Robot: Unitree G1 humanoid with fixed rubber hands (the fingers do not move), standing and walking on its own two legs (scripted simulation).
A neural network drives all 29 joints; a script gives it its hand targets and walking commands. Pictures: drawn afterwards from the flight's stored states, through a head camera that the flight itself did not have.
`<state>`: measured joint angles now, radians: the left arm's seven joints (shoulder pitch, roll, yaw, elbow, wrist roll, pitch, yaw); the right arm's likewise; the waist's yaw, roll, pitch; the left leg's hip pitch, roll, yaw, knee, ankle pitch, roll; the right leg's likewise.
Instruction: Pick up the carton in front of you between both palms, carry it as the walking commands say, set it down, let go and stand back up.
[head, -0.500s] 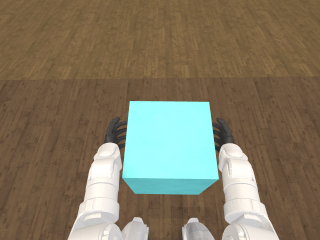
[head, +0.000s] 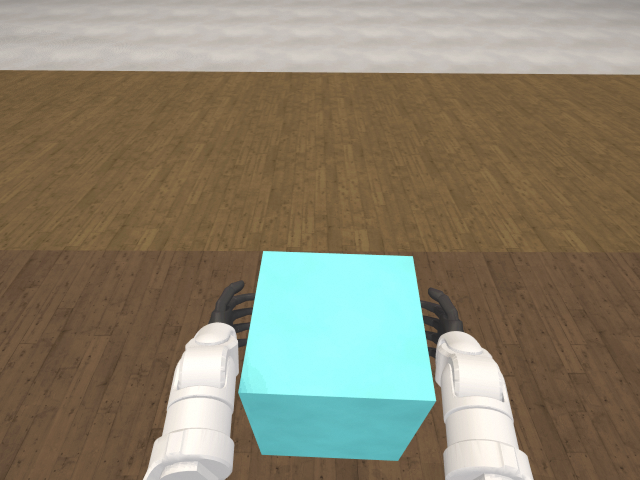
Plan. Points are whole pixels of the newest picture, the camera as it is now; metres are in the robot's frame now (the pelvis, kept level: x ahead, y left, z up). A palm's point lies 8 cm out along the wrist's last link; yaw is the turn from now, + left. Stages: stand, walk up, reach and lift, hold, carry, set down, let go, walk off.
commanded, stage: reach and lift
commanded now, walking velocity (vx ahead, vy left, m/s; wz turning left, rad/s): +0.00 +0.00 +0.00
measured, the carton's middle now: (333, 360) +0.30 +0.00 -0.05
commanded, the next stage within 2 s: hold in 0.86 s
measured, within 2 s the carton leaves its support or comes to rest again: neither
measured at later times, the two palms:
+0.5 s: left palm (223, 326) +0.30 +0.15 +0.04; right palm (450, 333) +0.30 -0.15 +0.03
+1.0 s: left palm (218, 321) +0.30 +0.15 +0.06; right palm (454, 330) +0.29 -0.15 +0.05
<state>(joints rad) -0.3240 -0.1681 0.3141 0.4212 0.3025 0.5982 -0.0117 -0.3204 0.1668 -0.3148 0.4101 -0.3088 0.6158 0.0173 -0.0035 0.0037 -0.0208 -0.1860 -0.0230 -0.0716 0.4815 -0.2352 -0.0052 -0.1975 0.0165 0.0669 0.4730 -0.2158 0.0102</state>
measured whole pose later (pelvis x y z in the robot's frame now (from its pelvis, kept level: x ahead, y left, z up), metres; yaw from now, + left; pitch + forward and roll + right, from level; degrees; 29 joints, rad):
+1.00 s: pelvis +0.01 +0.00 +0.01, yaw +0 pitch -7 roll +0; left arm -0.24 -0.15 0.20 0.20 0.26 0.73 -0.01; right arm -0.23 0.14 -0.19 0.19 -0.26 0.74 0.00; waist 0.00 0.00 0.02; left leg -0.04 -0.02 -0.07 0.35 -0.19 -0.01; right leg -0.05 0.01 0.07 0.34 -0.17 0.01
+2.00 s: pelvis +0.01 +0.00 +0.01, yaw +0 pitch -8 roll +0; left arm -0.24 -0.15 0.20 0.19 0.27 0.77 -0.01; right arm -0.24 0.15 -0.19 0.19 -0.27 0.78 0.01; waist 0.00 0.00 0.04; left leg -0.02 -0.02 -0.08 0.36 -0.20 -0.01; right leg -0.03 0.02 0.07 0.35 -0.18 0.01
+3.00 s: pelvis +0.25 +0.00 +0.01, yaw +2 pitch +6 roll +1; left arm -0.18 -0.14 0.12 -0.35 0.10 1.24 0.10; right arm -0.18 0.14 -0.13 -0.34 -0.09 1.25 -0.09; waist 0.02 -0.02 -0.13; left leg -0.58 0.08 0.12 0.81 -0.26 0.00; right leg -0.12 -0.02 -0.19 0.27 -0.26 -0.04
